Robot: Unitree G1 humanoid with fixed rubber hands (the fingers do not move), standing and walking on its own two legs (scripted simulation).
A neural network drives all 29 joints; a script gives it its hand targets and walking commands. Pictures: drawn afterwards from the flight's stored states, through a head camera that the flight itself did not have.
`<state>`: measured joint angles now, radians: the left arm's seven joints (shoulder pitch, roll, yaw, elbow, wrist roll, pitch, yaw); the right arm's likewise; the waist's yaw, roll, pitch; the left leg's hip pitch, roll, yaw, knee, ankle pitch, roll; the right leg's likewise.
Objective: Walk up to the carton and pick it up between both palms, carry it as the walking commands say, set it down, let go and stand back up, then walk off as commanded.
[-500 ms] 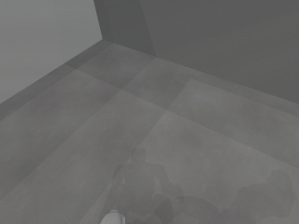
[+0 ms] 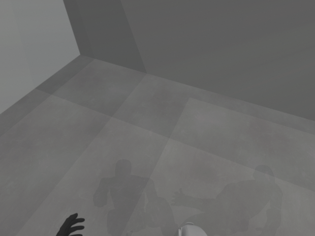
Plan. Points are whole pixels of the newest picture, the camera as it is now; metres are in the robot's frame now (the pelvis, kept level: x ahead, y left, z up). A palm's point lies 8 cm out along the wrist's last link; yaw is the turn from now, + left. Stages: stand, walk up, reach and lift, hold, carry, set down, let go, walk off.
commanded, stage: walk off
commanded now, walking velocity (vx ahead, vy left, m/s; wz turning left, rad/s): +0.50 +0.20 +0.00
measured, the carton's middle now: out of the picture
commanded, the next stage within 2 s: stand in 0.62 s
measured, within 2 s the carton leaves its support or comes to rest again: neither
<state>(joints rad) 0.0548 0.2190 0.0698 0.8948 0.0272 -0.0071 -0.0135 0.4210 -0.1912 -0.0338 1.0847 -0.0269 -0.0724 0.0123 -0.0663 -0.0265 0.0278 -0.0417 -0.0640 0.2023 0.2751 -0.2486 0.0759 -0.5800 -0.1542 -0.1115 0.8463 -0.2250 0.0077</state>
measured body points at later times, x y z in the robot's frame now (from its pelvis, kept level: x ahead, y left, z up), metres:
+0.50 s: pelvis +0.26 +0.03 +0.01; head +0.28 +0.02 +0.46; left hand +0.16 +0.28 -0.12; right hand +0.38 -0.19 -0.14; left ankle +0.39 +0.23 -0.68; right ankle +0.20 -0.08 -0.74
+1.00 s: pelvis +0.45 +0.15 +0.00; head +0.48 +0.16 +0.45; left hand +0.57 +0.38 -0.14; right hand +0.43 -0.09 -0.15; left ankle +0.45 +0.23 -0.74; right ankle +0.52 +0.02 -0.71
